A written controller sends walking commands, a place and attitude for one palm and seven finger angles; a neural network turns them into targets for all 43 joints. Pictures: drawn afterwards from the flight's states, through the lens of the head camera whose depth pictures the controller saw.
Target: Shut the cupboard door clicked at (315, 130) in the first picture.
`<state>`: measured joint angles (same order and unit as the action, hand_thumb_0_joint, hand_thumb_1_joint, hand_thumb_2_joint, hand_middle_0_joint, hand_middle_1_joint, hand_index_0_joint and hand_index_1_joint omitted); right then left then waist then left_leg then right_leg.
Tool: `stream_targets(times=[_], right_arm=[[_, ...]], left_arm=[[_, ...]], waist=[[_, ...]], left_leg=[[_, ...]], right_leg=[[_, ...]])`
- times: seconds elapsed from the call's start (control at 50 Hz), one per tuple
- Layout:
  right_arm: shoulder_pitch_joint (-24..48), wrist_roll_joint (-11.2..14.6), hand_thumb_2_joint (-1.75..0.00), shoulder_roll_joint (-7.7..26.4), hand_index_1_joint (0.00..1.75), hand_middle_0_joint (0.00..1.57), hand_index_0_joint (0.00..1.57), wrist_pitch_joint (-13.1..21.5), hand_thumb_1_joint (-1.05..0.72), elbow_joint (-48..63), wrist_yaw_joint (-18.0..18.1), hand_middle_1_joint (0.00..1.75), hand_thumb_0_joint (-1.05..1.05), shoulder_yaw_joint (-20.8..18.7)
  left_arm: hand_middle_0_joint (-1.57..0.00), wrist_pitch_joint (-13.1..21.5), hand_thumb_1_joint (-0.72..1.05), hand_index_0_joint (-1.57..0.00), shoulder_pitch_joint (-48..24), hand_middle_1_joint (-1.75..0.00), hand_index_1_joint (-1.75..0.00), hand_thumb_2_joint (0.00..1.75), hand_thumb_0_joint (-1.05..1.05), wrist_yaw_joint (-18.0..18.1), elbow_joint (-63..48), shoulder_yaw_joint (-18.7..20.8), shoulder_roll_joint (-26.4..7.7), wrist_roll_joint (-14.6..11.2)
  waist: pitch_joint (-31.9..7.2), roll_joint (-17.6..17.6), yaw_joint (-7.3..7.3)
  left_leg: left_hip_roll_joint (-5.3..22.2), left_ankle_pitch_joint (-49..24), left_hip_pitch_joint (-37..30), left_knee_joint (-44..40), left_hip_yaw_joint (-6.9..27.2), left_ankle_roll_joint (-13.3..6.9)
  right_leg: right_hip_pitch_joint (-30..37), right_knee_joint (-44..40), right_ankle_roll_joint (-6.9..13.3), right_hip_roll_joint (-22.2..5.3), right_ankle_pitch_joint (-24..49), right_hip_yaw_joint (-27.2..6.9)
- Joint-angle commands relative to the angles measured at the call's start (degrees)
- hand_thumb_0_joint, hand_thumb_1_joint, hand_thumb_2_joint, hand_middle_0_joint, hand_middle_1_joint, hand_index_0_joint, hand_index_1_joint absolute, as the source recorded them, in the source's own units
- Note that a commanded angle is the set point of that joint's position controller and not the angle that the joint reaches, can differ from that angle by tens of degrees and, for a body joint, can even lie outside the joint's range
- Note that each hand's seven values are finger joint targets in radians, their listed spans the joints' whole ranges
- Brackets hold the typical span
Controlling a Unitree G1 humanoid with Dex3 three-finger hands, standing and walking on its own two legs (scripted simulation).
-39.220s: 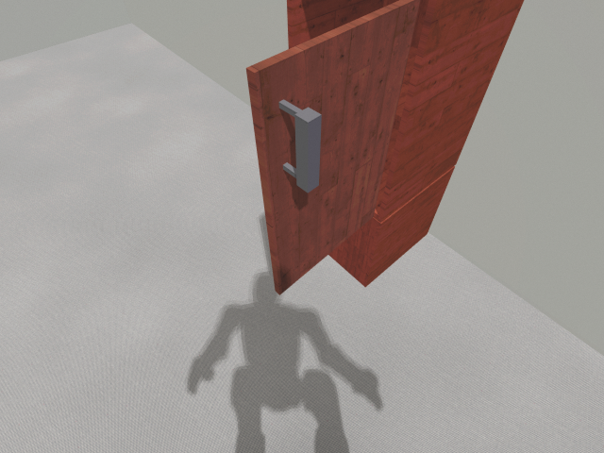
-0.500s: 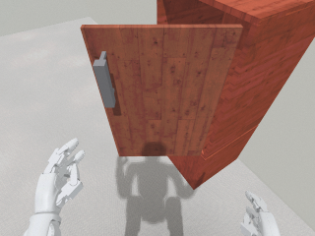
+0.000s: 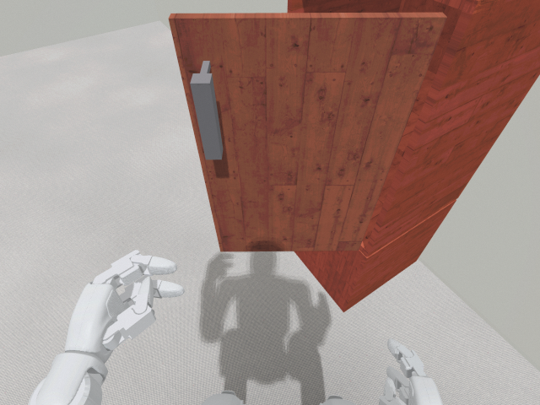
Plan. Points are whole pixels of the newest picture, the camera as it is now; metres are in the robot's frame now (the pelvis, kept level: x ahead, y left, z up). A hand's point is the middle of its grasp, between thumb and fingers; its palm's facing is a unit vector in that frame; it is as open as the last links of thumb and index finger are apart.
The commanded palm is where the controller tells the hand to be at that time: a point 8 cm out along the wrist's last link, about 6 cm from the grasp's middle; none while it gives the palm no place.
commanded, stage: raise the hand and make a fist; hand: left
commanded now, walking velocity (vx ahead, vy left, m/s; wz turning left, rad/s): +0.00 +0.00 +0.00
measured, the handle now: (210, 111) +0.51 +0.13 +0.18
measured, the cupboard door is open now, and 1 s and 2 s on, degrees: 57 57 57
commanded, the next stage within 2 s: bring the fist close to the handle in 1.14 s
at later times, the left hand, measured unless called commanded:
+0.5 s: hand (112, 257) +0.25 +0.20 +0.16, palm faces +0.11 -0.99 -0.06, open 3.1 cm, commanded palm +0.22 +0.24 +0.15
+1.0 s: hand (133, 243) +0.26 +0.17 +0.17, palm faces +0.04 -1.00 -0.02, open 3.1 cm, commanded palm +0.23 +0.22 +0.18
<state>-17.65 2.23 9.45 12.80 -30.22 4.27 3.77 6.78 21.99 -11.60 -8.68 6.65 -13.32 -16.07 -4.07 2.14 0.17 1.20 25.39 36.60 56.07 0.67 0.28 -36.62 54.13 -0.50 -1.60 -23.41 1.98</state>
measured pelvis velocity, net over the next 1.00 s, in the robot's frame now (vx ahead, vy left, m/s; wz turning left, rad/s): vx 0.04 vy -0.02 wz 0.01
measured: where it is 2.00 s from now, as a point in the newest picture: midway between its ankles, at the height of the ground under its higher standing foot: outside the picture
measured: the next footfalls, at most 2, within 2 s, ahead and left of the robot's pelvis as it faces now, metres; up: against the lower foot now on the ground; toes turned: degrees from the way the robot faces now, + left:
none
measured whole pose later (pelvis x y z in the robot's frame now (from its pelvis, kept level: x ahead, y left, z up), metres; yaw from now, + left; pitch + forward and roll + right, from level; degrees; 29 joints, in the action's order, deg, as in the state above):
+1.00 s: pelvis +0.04 -0.02 +0.04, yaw +1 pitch -1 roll +0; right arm -14.3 3.2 15.1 13.7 -33.3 4.9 2.8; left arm -6.7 14.6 -13.7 -13.0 12.2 -14.5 -18.3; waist -2.0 3.0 -2.8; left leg 1.5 19.4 15.8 36.1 1.2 1.5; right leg -16.5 36.4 0.4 -1.1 -18.9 3.0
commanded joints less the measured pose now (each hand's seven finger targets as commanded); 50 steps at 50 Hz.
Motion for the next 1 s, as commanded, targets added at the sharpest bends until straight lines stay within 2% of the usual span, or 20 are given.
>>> stream_targets(times=[0.0,0.06,0.12,0.18,0.26,0.28,0.36,0.42,0.48,0.54,0.56,0.64,0.66,0.74,0.8,0.84,0.86,0.88,0.96,0.98], right_arm=[[7.7,-0.8,-0.9,9.2,0.3,0.2,0.2,5.2,-0.9,11.1,0.1,0.3,0.0,-4.0],[6.3,-1.3,-0.9,10.4,0.3,0.2,0.2,6.8,-0.9,9.5,-0.7,0.3,0.0,-3.9],[4.9,-0.7,-0.9,11.5,0.3,0.2,0.2,8.1,-0.9,8.7,-0.4,0.3,0.0,-4.1],[4.9,0.1,-0.9,11.9,0.3,0.2,0.2,8.4,-0.9,8.6,0.3,0.3,0.0,-4.3],[6.1,0.2,-0.9,11.2,0.3,0.2,0.2,7.4,-0.9,8.8,1.0,0.3,0.0,-4.1],[6.5,0.2,-0.9,10.7,0.3,0.2,0.2,7.2,-0.9,9.3,0.9,0.3,0.0,-3.8],[6.2,0.1,-0.9,10.5,0.3,0.2,0.2,6.6,-0.9,8.3,0.3,0.3,0.0,-3.5],[6.0,0.5,-0.9,10.6,0.3,0.2,0.2,6.6,-0.9,8.0,-0.1,0.3,0.0,-3.2],[6.3,0.8,-0.9,11.1,0.3,0.2,0.2,6.1,-0.9,7.6,0.2,0.3,0.0,-3.1],[7.3,0.9,-0.9,11.0,0.3,0.2,0.2,5.6,-0.9,7.7,0.8,0.3,0.0,-2.9],[7.5,0.8,-0.9,11.2,0.3,0.2,0.2,5.4,-0.9,7.5,1.0,0.3,0.0,-2.9],[8.9,0.8,-0.9,9.9,0.3,0.2,0.2,5.4,-0.9,7.2,1.0,0.3,0.0,-2.4],[9.1,0.7,-0.9,10.1,0.3,0.2,0.2,5.4,-0.9,6.7,1.0,0.3,0.0,-2.3],[9.9,1.2,-0.9,10.0,0.3,0.2,0.2,5.8,-0.9,5.9,0.9,0.3,0.0,-2.2],[10.0,1.6,-0.9,10.3,0.3,0.2,0.2,5.4,-0.9,5.9,0.9,0.3,0.0,-2.4],[10.3,1.5,-0.9,10.6,0.3,0.2,0.2,5.0,-0.9,6.3,1.0,0.3,0.0,-2.5],[10.6,1.4,-0.9,10.8,0.3,0.2,0.2,4.9,-0.9,6.5,1.1,0.3,0.0,-2.6],[10.9,1.4,-0.9,10.5,0.3,0.2,0.2,4.6,-0.9,6.8,0.9,0.3,0.0,-2.5],[11.3,0.6,-0.9,10.2,0.3,0.2,0.2,5.1,-0.9,7.1,0.8,0.3,0.0,-2.6],[11.1,0.6,-0.9,9.7,0.3,0.2,0.2,5.3,-0.9,7.1,0.7,0.3,0.0,-2.7]], left_arm=[[-0.92,7.6,0.9,-0.92,-0.9,-1.08,-1.08,0.9,0.0,7.0,-19.3,8.1,-6.0,-0.5],[-0.97,11.8,0.9,-0.97,-4.3,-1.14,-1.14,0.9,0.0,6.1,-18.8,3.0,-4.3,1.2],[-1.02,11.9,0.9,-1.02,-5.0,-1.2,-1.2,0.9,0.0,2.6,-17.8,-0.4,-3.4,1.4],[-1.08,8.5,0.9,-1.08,-4.2,-1.26,-1.26,0.9,0.0,0.2,-17.2,1.5,-6.1,1.1],[-1.15,4.4,0.9,-1.15,-4.7,-1.34,-1.34,0.9,0.0,1.9,-19.8,9.2,-11.2,0.2],[-1.17,4.0,0.9,-1.17,-4.9,-1.36,-1.36,0.9,0.0,2.4,-21.5,8.6,-9.2,-0.5],[-1.24,2.8,0.9,-1.24,-6.2,-1.44,-1.44,0.9,0.0,3.1,-20.4,9.8,-8.5,-1.8],[-1.3,1.0,0.9,-1.3,-8.3,-1.5,-1.5,0.9,0.0,1.2,-19.4,6.1,-6.3,-1.7],[-1.3,-2.1,0.9,-1.3,-10.1,-1.5,-1.5,0.9,0.0,-1.0,-18.3,4.7,-6.6,-1.2],[-1.3,-4.7,0.9,-1.3,-12.4,-1.5,-1.5,0.9,0.0,-1.9,-18.8,7.8,-9.4,-1.7],[-1.3,-5.0,0.9,-1.3,-13.4,-1.5,-1.5,0.9,0.0,-1.7,-19.8,9.8,-11.7,-1.7],[-1.3,-4.8,0.9,-1.3,-17.3,-1.5,-1.5,0.9,0.0,-0.6,-20.6,13.2,-12.0,-3.1],[-1.3,-4.7,0.9,-1.3,-17.8,-1.5,-1.5,0.9,0.0,-0.2,-20.3,14.2,-13.0,-3.3],[-1.3,-6.2,0.9,-1.3,-19.1,-1.5,-1.5,0.9,0.0,-1.4,-16.8,11.1,-9.7,-3.6],[-1.3,-9.1,0.9,-1.3,-15.9,-1.5,-1.5,0.9,0.0,-3.3,-13.3,8.7,-7.9,-3.5],[-1.3,-10.7,0.9,-1.3,-15.1,-1.5,-1.5,0.9,0.0,-3.7,-13.3,9.6,-8.7,-3.5],[-1.3,-10.9,0.9,-1.3,-13.9,-1.5,-1.5,0.9,0.0,-3.5,-12.9,11.7,-10.9,-3.6],[-1.3,-10.8,0.9,-1.3,-15.0,-1.5,-1.5,0.9,0.0,-3.3,-14.9,10.8,-9.8,-3.2],[-1.3,-7.2,0.9,-1.3,-18.7,-1.5,-1.5,0.9,0.0,0.5,-20.5,15.1,-13.7,-2.8],[-1.3,-6.0,0.9,-1.3,-19.3,-1.5,-1.5,0.9,0.0,1.0,-21.2,13.8,-11.8,-2.4]], waist=[[-6.7,-1.1,-3.61],[-4.5,0.8,-1.13],[-6.1,1.9,-0.03],[-6.9,0.5,-0.75],[-8.6,1.4,-3.57],[-9.1,1.8,-3.7],[-8.0,0.8,-3.53],[-6.0,1.8,-2.41],[-4.9,0.0,-1.74],[-5.9,-1.3,-2.46],[-6.5,-1.8,-2.82],[-8.2,-0.7,-3.57],[-8.0,-2.3,-3.7],[-6.0,-0.8,-3.31],[-3.0,-2.7,-3.34],[-2.8,-4.2,-3.59],[-2.7,-7.3,-3.94],[-3.4,-6.6,-3.94],[-5.2,-3.4,-4.52],[-6.7,-2.7,-4.27]], left_leg=[[-1.3,-3.9,-3.0,-14.6,2.8,-0.8],[-1.3,-3.1,-3.3,-14.0,2.9,-1.0],[-1.3,-1.7,-5.1,-14.5,3.3,-1.1],[-1.4,-2.5,-6.3,-15.7,3.4,-1.3],[-1.7,-7.6,-9.3,-17.5,3.1,-1.2],[-1.8,-10.1,-10.2,-17.8,2.6,-1.0],[-1.9,-17.6,-12.6,-17.4,1.5,-0.8],[-1.8,-18.4,-14.2,-18.2,1.0,-0.9],[-1.8,-18.3,-15.2,-19.0,0.8,-1.5],[-2.0,-18.5,-16.7,-20.0,0.7,-1.8],[-2.1,-19.3,-17.2,-20.1,0.6,-1.9],[-2.5,-20.5,-19.5,-21.5,0.2,-1.6],[-2.4,-20.8,-19.2,-21.5,0.2,-1.7],[-2.6,-20.1,-20.4,-22.8,-0.3,-1.7],[-2.5,-18.7,-19.3,-23.2,-0.8,-1.8],[-2.6,-17.4,-19.1,-23.5,-0.9,-1.9],[-2.5,-16.9,-18.0,-22.8,-0.9,-1.9],[-2.6,-17.2,-18.5,-23.3,-1.1,-2.1],[-2.6,-17.1,-20.0,-23.7,-0.9,-1.7],[-2.7,-17.4,-20.8,-24.0,-1.1,-1.8]], right_leg=[[6.6,-8.8,1.8,2.8,-0.8,3.1],[4.1,-8.7,1.9,2.8,-0.4,2.8],[4.7,-9.5,1.8,2.5,-0.5,2.4],[7.8,-11.4,1.7,2.2,0.6,2.1],[12.9,-12.4,1.9,2.3,5.4,2.4],[14.0,-12.3,1.9,2.2,7.8,2.8],[16.5,-13.4,1.7,2.7,16.4,2.8],[16.6,-14.9,1.5,2.5,18.4,2.7],[18.0,-17.0,1.2,2.1,19.3,2.0],[20.2,-18.7,1.1,1.9,20.0,1.6],[21.6,-19.0,1.1,1.8,20.9,1.2],[23.6,-20.2,0.9,1.5,22.4,1.2],[24.6,-20.9,0.8,1.4,22.9,0.7],[24.4,-22.3,0.6,1.2,23.0,0.5],[23.9,-23.8,0.1,0.6,21.8,-0.2],[23.9,-24.8,-0.1,0.5,19.4,-0.6],[24.7,-25.6,-0.6,-0.3,18.5,-2.5],[24.8,-25.4,-0.4,-0.1,17.7,-1.9],[24.9,-25.2,0.1,0.3,15.4,-1.9],[25.1,-24.7,0.1,0.5,15.8,-1.4]])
